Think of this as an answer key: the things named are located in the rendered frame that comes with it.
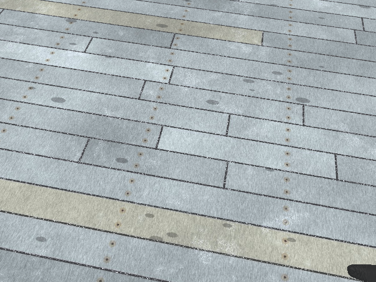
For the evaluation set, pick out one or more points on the right robot hand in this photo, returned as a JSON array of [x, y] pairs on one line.
[[363, 272]]

